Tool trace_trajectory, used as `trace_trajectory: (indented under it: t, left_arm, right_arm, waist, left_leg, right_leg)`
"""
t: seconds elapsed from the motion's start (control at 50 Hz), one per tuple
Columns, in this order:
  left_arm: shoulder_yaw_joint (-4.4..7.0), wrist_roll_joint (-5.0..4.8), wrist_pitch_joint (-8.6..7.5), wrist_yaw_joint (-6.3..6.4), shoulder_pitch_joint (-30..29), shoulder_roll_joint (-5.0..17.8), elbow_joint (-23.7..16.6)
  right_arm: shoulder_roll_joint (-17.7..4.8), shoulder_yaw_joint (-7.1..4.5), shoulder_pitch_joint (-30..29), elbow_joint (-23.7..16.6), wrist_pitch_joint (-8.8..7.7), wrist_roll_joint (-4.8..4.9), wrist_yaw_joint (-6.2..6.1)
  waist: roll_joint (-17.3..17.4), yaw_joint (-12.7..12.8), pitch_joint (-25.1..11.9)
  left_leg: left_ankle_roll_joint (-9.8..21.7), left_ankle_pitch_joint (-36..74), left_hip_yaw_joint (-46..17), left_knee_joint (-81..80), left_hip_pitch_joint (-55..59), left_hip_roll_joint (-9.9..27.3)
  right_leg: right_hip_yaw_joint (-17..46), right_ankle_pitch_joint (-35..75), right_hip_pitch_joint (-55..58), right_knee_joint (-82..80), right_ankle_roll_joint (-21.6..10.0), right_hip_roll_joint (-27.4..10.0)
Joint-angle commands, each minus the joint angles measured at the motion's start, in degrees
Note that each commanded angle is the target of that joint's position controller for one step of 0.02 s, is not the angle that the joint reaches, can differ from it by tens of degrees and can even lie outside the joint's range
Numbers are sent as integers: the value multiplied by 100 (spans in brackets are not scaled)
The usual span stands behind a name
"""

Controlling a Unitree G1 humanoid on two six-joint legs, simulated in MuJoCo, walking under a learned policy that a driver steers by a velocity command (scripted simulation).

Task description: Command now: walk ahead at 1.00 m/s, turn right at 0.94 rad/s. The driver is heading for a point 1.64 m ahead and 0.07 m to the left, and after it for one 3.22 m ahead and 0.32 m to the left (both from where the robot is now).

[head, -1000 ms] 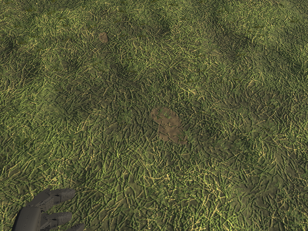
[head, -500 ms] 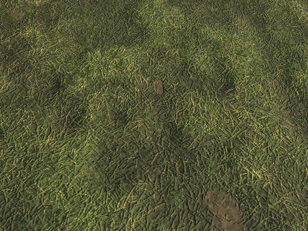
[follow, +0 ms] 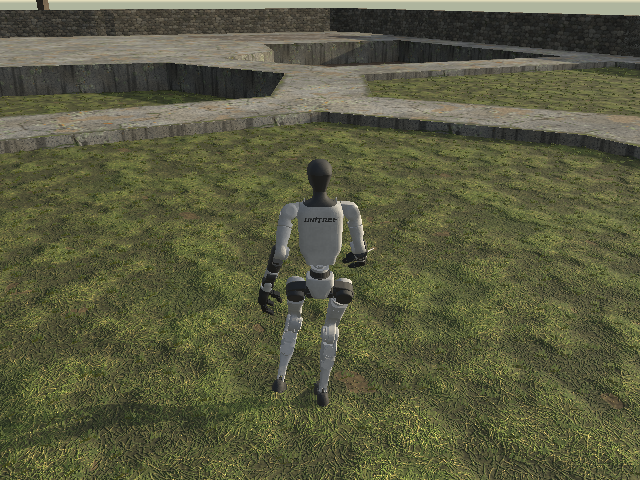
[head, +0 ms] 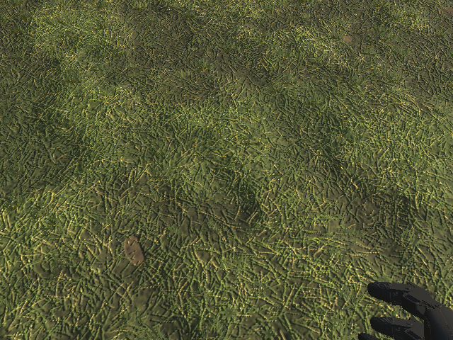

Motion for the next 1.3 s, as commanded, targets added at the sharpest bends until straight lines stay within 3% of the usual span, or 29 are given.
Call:
trace_trajectory:
  t: [0.02, 0.1, 0.18, 0.22, 0.26, 0.28, 0.3, 0.32, 0.36, 0.46, 0.54, 0.62, 0.68, 0.72, 0.74, 0.76, 0.78, 0.8, 0.84, 0.9, 1.04, 1.08, 1.14, 1.16, 1.18, 1.2, 1.22, 1.24, 1.3]
  left_arm:
    - [175, -69, -265, 209, -882, 788, -856]
    - [194, -165, -90, 410, -535, 761, -654]
    - [209, -217, -28, 443, -184, 615, -385]
    - [250, -143, 16, 465, -189, 637, -302]
    - [192, 157, 26, 326, -866, 695, -576]
    - [-4, 51, -24, 284, 143, -141, -645]
    - [-137, -340, -83, 293, 504, 5, -600]
    - [-67, -358, -76, 317, -332, 482, -641]
    - [-72, -66, -180, 288, -1717, 556, -965]
    - [-173, -85, -136, 190, -1766, 195, -1109]
    - [-268, 92, -308, 109, -2836, 219, -1533]
    - [-208, -19, -462, -14, -3573, 342, -1694]
    - [51, -80, -493, 64, -2983, 801, -1612]
    - [277, -82, -406, 240, -762, 1224, -1243]
    - [394, 96, -344, 254, -14, 1793, -1012]
    - [318, 58, -350, 177, 134, 1485, -933]
    - [226, 6, -321, 218, -218, 1026, -831]
    - [165, 4, -294, 251, -451, 791, -719]
    - [78, 217, -303, 255, -1041, 404, -554]
    - [79, 76, -332, 234, -1749, 233, -414]
    - [294, 43, -392, 342, -1663, 1194, -314]
    - [382, 3, -292, 325, -1521, 1599, -313]
    - [441, -54, -59, 335, -1637, 1868, -450]
    - [287, -35, -128, 327, -1660, 1369, -409]
    - [-46, 38, -376, 244, -883, 228, -798]
    - [-94, -76, -647, 194, -1176, 717, -1112]
    - [5, -240, -739, 201, -2042, 1146, -1254]
    - [-29, -221, -752, 248, -2230, 1000, -1308]
    - [11, 54, -499, 283, -1770, 952, -1058]
  right_arm:
    - [-953, -312, 323, -283, 108, -118, -146]
    - [-349, -177, -1015, -807, 111, -135, -103]
    - [-711, -375, -1075, -852, 21, 136, -6]
    - [-988, -527, -623, -754, -55, 156, 17]
    - [-1362, -718, 1681, -325, -24, 175, -48]
    - [-1795, -763, 2543, -51, -1, -35, -34]
    - [-1687, -751, 2703, 179, -26, -68, 129]
    - [-1056, -638, 2314, 89, 50, -14, 91]
    - [-950, -572, 2074, 289, 152, -118, 83]
    - [-597, -364, 1873, 656, 101, 44, 168]
    - [-936, -408, 2185, 776, 104, 96, 23]
    - [-1094, -399, 2762, 998, 202, 212, -66]
    - [-1183, -378, 2991, 1198, 357, 133, -85]
    - [-1230, -344, 2525, 991, 419, -70, -76]
    - [-242, -105, 3320, 794, 306, -18, -90]
    - [-369, -73, 3293, 730, 229, 315, -106]
    - [-738, -209, 2537, 619, 248, 465, -157]
    - [-793, -220, 1968, 503, 270, 375, -162]
    - [-621, -273, 1669, 390, 425, 188, -87]
    - [-262, -231, 1603, 237, 775, 246, 11]
    - [-684, -264, 573, -80, 712, 106, 310]
    - [-972, -375, 586, -146, 710, 156, 354]
    - [-1836, -810, 2779, 321, 848, 239, 285]
    - [-2081, -930, 3524, 633, 917, 299, 174]
    - [-2481, -877, 2720, 421, 866, 219, 154]
    - [-2072, -741, 2530, 5, 685, 98, 217]
    - [-1742, -693, 2550, 6, 547, 38, 228]
    - [-1691, -662, 2358, 74, 428, -6, 262]
    - [-1388, -546, 1502, -99, 341, -68, 165]
  waist:
    - [575, -667, 157]
    - [-98, 45, 152]
    - [-581, 270, -155]
    - [-762, -41, -373]
    - [-891, -1378, -1769]
    - [1289, -943, -2825]
    - [2823, -877, -2890]
    - [1770, -1119, -1712]
    - [-3, -1099, -563]
    - [360, -385, 3]
    - [172, -582, 417]
    - [288, -829, 416]
    - [757, -361, -247]
    - [961, 935, -1628]
    - [-951, 479, -3041]
    - [-2006, 517, -3518]
    - [-1596, 555, -2157]
    - [-953, 495, -1360]
    - [-490, -70, -585]
    - [-583, -573, 86]
    - [281, -513, 412]
    - [-18, -652, 183]
    - [-502, -1895, -1024]
    - [338, -2126, -966]
    - [2664, -764, -1085]
    - [1880, -947, -2109]
    - [854, -1133, -1299]
    - [-43, -814, -722]
    - [-127, -159, -279]
  left_leg:
    - [-381, 372, 217, -1339, -554, 271]
    - [-675, 2172, 761, -3871, 357, -189]
    - [-674, 2652, 580, -4816, 650, -214]
    - [-419, 2257, 691, -4928, 848, -208]
    - [81, 1379, 516, -4234, 3427, 199]
    - [939, -535, -2192, -4632, 5638, 1476]
    - [1438, -2989, -4740, -5917, 5935, 2165]
    - [1212, -3283, -4153, -6100, 5228, 1906]
    - [941, -1150, -2373, -6101, 3571, 1327]
    - [1089, 26, -1203, -6610, 2253, 1048]
    - [1096, 990, -593, -7059, 1546, 806]
    - [947, 1409, -293, -7215, 1509, 849]
    - [651, 4122, -207, -5817, 2497, 918]
    - [274, 4047, -36, -2876, 860, 545]
    - [54, 270, 286, -555, -968, -135]
    - [112, -685, -33, 483, -1608, -86]
    - [103, -378, 196, 843, -2297, 185]
    - [115, -73, 389, 779, -2398, 420]
    - [128, 208, 382, 307, -1722, 790]
    - [53, 25, 378, -95, -1533, 1110]
    - [281, 2726, 1364, -2704, -561, 649]
    - [464, 2318, 1845, -2985, -159, 187]
    - [925, 1026, 2063, -2982, 2659, -523]
    - [1171, 1123, 1344, -3349, 4022, -388]
    - [2235, 9, -1720, -4418, 4975, 574]
    - [2525, -2314, -4094, -5911, 5176, 1339]
    - [2099, -2664, -4132, -6447, 4430, 1343]
    - [1923, -2201, -3836, -6470, 3461, 1267]
    - [1812, -810, -2388, -6221, 1544, 567]
  right_leg:
    - [2906, -378, -455, -2364, -858, -1377]
    - [1973, 412, -939, -2045, -347, -758]
    - [2295, 311, 220, -1505, -133, -1116]
    - [2325, 2019, 1097, -863, -20, -1365]
    - [1935, 3484, 462, 1568, 284, -1297]
    - [1442, 225, -1455, 3917, 592, -562]
    - [1176, -1256, -2760, 4909, 690, -609]
    - [982, -829, -3329, 5068, 627, -998]
    - [712, -463, -3074, 4515, 581, -1237]
    - [618, -156, -2865, 3123, 611, -1790]
    - [310, 1548, -2489, 1292, 956, -1746]
    - [91, 2415, -953, -157, 1096, -1253]
    - [-30, 1514, -39, -475, 885, -928]
    - [491, 823, 3058, 91, 563, -1684]
    - [3328, -1299, 5149, -342, -128, -3395]
    - [5157, -2817, 5076, -1605, -344, -3681]
    - [4309, -2758, 4287, -1817, -122, -3454]
    - [3317, -1735, 3418, -1761, -3, -3315]
    - [2030, -333, 1694, -2020, 75, -2968]
    - [759, 469, 539, -2553, 203, -2966]
    - [-1397, 1810, 747, -2986, 601, -2352]
    - [-1532, 4563, 1582, -2332, 673, -2457]
    - [-1434, 7327, 1267, 1115, 711, -2561]
    - [-1352, 3600, -189, 3568, 1022, -1890]
    - [-632, -1785, -2611, 6008, 1256, -668]
    - [727, -1453, -3226, 6009, 968, -766]
    - [734, -929, -3363, 5424, 782, -1009]
    - [721, -622, -3151, 4776, 755, -1209]
    - [920, -281, -1968, 3561, 1015, -1590]
Velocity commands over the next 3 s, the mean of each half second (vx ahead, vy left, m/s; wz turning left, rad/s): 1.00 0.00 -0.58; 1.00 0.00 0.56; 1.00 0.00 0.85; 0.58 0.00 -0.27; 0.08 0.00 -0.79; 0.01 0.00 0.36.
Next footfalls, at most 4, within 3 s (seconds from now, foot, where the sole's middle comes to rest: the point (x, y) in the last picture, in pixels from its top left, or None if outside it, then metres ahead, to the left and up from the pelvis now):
0.26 left None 0.47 0.17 -0.76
0.72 right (319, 252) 0.79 -0.21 -0.76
1.16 left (245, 156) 1.20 0.05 -0.76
1.60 right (255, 84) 1.67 0.01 -0.76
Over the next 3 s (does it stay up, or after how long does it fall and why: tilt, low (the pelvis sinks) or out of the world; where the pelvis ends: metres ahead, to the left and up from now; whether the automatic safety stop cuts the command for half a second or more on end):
stays up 1.76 0.14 0.01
